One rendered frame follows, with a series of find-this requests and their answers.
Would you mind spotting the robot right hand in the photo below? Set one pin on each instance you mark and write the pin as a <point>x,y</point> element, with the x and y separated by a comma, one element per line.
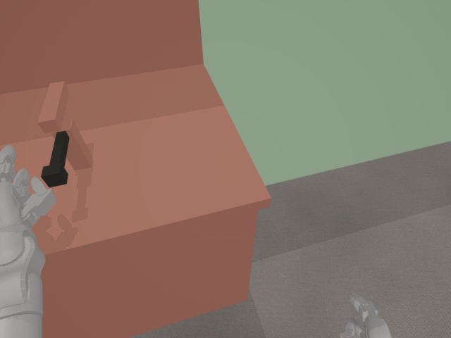
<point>373,327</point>

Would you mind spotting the counter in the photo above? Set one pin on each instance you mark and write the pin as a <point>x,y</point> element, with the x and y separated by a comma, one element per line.
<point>157,221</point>

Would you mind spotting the robot left forearm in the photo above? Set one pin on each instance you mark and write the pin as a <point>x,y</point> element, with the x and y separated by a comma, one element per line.
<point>21,290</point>

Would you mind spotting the robot left hand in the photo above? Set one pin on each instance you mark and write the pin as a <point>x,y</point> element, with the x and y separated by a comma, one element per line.
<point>17,207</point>

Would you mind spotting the tap lever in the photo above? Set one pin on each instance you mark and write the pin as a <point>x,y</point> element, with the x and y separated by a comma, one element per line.
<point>55,174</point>

